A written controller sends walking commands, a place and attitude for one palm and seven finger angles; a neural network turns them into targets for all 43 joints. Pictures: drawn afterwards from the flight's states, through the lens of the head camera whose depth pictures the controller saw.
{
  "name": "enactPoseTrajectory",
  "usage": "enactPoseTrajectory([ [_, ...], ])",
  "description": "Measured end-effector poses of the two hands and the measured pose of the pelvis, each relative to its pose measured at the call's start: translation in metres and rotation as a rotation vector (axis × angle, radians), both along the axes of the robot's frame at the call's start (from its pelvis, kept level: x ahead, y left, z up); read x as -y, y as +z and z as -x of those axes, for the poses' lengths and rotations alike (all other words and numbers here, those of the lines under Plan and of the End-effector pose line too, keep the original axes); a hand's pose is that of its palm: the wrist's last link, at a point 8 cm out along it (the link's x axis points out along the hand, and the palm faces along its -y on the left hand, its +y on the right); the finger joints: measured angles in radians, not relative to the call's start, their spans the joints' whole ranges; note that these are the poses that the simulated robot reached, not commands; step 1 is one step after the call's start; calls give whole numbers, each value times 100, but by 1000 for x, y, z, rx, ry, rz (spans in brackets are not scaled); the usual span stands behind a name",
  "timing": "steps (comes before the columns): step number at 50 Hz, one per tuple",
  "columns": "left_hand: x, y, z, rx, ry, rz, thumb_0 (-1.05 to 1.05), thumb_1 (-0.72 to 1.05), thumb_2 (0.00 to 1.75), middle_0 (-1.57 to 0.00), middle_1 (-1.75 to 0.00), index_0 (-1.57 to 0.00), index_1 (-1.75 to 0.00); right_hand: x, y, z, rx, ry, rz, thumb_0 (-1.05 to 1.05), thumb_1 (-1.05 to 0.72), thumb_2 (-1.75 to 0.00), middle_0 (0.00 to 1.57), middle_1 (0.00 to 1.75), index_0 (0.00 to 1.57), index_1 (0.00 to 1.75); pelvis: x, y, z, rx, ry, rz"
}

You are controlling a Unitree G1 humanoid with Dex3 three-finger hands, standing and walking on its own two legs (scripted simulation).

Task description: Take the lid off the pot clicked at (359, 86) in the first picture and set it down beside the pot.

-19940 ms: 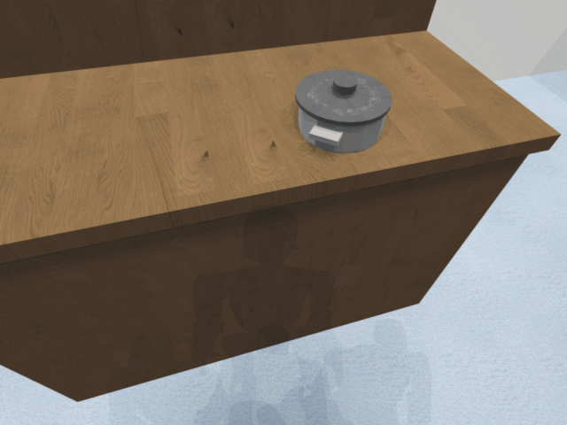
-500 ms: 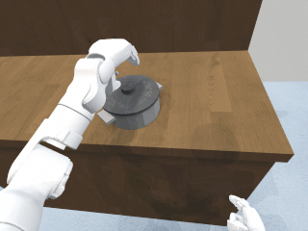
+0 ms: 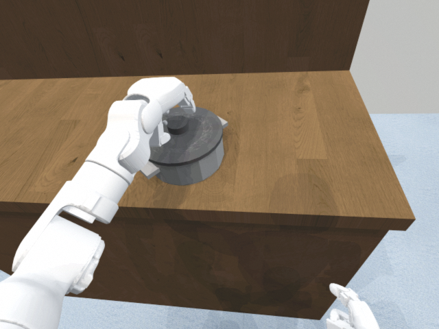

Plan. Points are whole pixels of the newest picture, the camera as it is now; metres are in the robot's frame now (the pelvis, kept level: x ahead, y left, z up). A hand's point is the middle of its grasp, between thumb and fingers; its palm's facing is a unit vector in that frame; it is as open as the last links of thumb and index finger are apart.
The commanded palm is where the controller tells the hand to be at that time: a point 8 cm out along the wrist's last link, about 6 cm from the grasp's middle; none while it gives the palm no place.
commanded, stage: lower the open fingers around the knob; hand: left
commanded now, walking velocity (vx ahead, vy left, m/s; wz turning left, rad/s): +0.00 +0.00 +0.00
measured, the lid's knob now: (177, 125) +0.46 +0.09 +0.15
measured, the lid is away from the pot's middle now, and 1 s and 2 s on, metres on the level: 0.00 0.00 0.01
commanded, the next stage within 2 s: close the fingers and squeeze the knob in 0.42 s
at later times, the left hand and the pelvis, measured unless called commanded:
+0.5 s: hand (165, 126) +0.44 +0.11 +0.17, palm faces -0.23 -0.03 -0.97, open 10.3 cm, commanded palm +0.41 +0.11 +0.23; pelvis +0.01 +0.01 +0.00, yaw +0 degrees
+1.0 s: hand (168, 126) +0.44 +0.10 +0.17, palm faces -0.23 -0.02 -0.97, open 9.0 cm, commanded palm +0.42 +0.10 +0.23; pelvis +0.01 +0.01 +0.00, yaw +0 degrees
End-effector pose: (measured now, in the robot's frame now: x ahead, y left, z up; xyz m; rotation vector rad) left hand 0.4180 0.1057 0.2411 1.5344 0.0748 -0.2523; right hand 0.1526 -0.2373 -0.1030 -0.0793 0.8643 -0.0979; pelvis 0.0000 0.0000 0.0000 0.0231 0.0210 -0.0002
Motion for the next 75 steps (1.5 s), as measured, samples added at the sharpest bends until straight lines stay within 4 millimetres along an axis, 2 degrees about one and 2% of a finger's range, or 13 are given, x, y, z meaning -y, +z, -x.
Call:
enactPoseTrajectory([
  [9, -5, -15, -9, -43, 27, -9, 0, -39, 162, -86, -8, -85, -8, -1, -3, 9, -25, -15, 12, 1, -91, -90, 20, 30, 20, 30, -3, 0, -1, -9, 3, 2],
  [17, -6, -15, -15, -35, 25, 6, 0, -39, 162, -86, -8, -85, -8, -3, -7, 17, -52, -26, 9, 1, -91, -90, 20, 30, 20, 30, -7, 0, -5, -16, -1, 3],
  [27, -5, -17, -10, -21, -2, 14, 0, -39, 162, -84, -7, -85, -8, -8, -5, 11, -45, -19, -1, 1, -91, -90, 20, 30, 20, 30, -11, 0, -7, -12, -2, 6],
  [39, -8, -17, -10, -16, 12, 4, 0, -24, 138, -84, -9, -85, -10, -14, 0, -3, -17, 3, -5, 1, -91, -90, 20, 30, 20, 30, -11, 0, -5, -16, 4, 6],
  [59, 4, -15, -12, -22, 5, 14, -1, 1, 119, -73, -64, -74, -65, -7, -6, 5, -43, -9, -8, 1, -91, -90, 20, 30, 20, 30, -5, 0, -7, -13, 0, 4],
  [66, 1, -15, -5, -15, 0, 21, 0, 11, 111, -74, -77, -74, -77, -1, -3, 2, -24, -12, -5, 1, -91, -90, 20, 30, 20, 30, -3, 0, -7, -6, -1, 5],
  [75, -2, -15, -3, -17, 7, 27, 1, 19, 98, -78, -87, -68, -82, 0, 3, -3, 1, -8, 8, 1, -91, -90, 20, 30, 20, 30, -2, 0, -2, -3, 0, 4],
])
